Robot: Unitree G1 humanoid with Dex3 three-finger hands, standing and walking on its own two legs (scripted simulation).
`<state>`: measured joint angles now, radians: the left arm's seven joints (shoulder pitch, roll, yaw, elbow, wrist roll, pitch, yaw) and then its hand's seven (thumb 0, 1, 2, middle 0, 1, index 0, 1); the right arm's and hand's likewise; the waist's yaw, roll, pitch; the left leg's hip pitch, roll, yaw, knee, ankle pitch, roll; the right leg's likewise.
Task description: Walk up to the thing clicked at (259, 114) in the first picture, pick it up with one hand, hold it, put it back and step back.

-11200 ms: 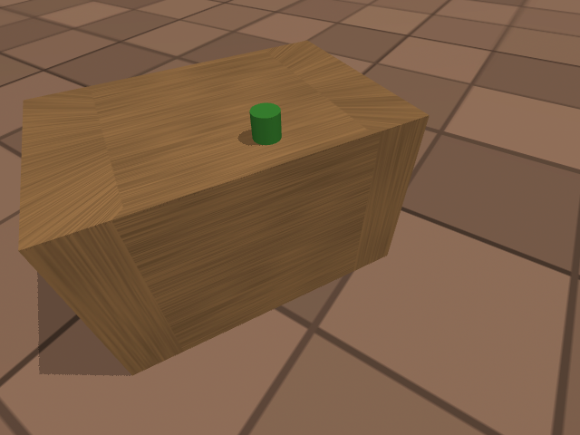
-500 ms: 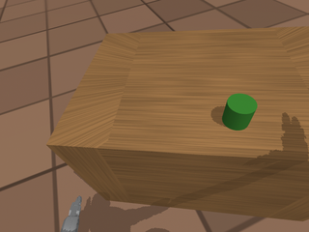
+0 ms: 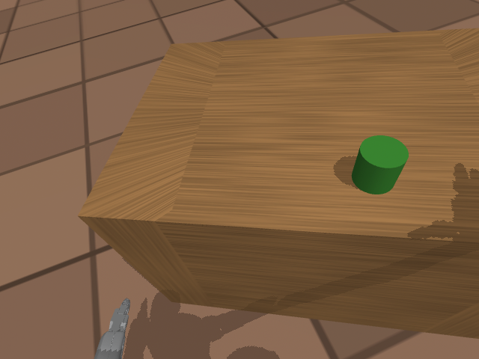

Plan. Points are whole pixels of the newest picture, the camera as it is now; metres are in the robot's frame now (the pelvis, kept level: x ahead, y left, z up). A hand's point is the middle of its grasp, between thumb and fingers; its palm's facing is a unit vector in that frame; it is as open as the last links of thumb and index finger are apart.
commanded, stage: go down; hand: right
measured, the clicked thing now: (377, 165) +0.52 -0.21 +0.00
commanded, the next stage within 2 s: approach in 0.64 s
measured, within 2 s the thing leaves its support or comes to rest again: neither
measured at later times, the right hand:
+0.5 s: hand out of the picture +0.42 -0.40 +0.16, palm faces +0.27 +0.96 -0.01, open 17.6 cm
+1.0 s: hand out of the picture +0.43 -0.38 +0.12, palm faces +0.21 +0.98 -0.01, open 17.6 cm
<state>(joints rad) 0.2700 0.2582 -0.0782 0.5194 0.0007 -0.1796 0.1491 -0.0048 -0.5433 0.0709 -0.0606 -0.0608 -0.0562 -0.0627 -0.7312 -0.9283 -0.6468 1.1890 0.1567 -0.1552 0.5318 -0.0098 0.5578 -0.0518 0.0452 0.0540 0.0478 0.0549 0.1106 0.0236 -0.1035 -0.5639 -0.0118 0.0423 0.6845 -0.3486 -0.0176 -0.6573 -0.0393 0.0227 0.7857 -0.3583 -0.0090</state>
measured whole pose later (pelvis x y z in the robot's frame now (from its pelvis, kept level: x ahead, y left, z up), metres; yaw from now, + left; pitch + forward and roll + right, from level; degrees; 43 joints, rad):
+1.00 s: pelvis +0.01 +0.00 -0.01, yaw +0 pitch +16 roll +3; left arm 0.27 0.26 -0.07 0.47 0.01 -0.17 0.13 0.00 -0.56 0.06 -0.07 -0.06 -0.05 -0.07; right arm -0.79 -0.90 -0.54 1.23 0.16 -0.15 0.52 -0.01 0.56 -0.05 0.03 0.05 0.04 0.05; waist 0.11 0.01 -0.12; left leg -0.65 -0.01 0.05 0.75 -0.39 -0.02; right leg -0.74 -0.03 0.03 0.85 -0.39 -0.01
